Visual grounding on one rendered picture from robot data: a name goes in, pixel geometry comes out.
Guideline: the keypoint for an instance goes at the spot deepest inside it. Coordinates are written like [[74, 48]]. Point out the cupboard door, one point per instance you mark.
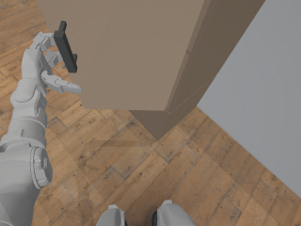
[[129, 52]]

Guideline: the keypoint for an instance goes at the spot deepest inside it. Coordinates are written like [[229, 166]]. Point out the robot left forearm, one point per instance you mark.
[[27, 127]]

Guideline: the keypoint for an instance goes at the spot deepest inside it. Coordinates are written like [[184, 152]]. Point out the handle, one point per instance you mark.
[[64, 48]]

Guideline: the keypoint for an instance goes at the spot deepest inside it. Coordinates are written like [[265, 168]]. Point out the robot right shin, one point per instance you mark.
[[165, 202]]

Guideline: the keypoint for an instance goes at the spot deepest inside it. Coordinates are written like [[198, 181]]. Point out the robot left upper arm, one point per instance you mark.
[[23, 173]]

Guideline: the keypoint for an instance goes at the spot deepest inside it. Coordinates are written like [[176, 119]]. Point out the robot left hand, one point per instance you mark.
[[34, 64]]

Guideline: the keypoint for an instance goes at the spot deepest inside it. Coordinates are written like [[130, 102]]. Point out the left robot thigh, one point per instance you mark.
[[112, 217]]

